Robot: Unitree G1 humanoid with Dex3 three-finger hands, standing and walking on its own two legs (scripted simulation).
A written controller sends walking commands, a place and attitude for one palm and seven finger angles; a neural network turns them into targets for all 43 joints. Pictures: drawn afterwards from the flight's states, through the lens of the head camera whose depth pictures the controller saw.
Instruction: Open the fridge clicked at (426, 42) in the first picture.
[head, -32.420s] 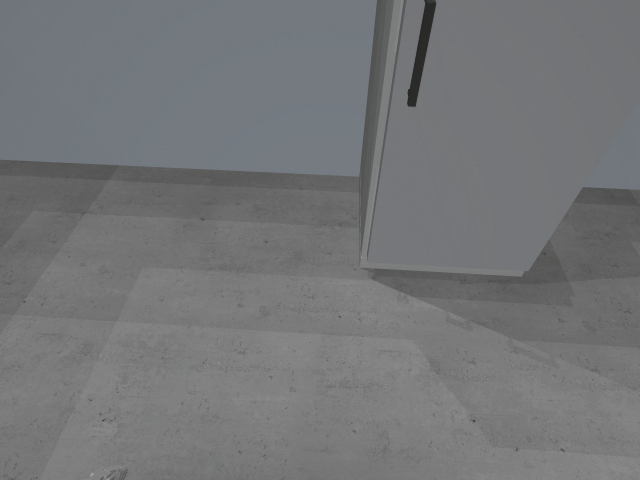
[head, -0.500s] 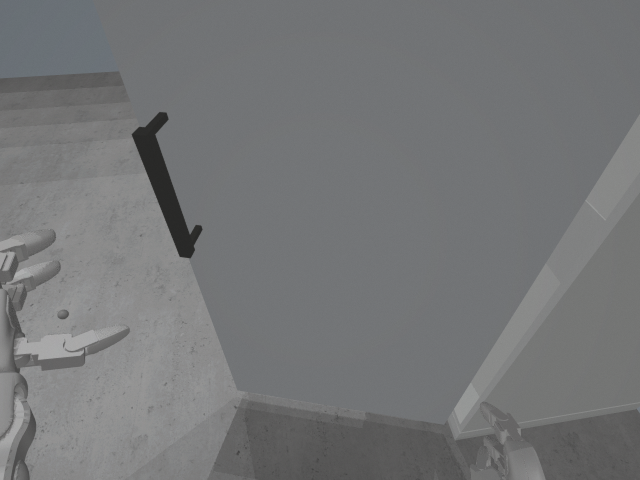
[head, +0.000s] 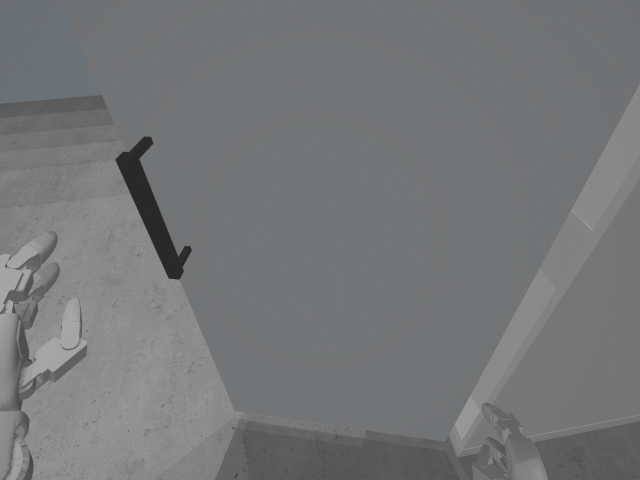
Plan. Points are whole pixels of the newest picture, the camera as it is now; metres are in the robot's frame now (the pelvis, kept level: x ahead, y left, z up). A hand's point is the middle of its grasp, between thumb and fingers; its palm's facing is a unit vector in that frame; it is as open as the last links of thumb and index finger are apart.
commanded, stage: draw the hand back to the body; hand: left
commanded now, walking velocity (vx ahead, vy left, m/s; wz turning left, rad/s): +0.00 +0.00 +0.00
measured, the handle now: (161, 214) +0.43 +0.30 +0.11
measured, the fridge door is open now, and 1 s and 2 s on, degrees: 72 72 72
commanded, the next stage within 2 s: step back with the hand held close in 0.28 s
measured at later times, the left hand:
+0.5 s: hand (72, 340) +0.18 +0.26 +0.17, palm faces +0.47 -0.79 -0.39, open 7.4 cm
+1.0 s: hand out of the picture +0.10 +0.32 +0.15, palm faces +0.47 -0.75 -0.46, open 7.4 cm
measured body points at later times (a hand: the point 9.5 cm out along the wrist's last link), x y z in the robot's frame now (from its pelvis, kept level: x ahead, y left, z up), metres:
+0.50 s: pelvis -0.01 -0.01 +0.00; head -0.03 -0.03 +0.45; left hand +0.15 +0.30 +0.19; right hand +0.18 -0.23 -0.08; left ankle +0.01 +0.12 -0.74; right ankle -0.03 -0.11 -0.74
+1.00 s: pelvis -0.09 +0.03 -0.01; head -0.07 +0.05 +0.44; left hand +0.07 +0.35 +0.18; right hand +0.10 -0.19 -0.08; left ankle +0.01 +0.12 -0.74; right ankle -0.06 -0.11 -0.74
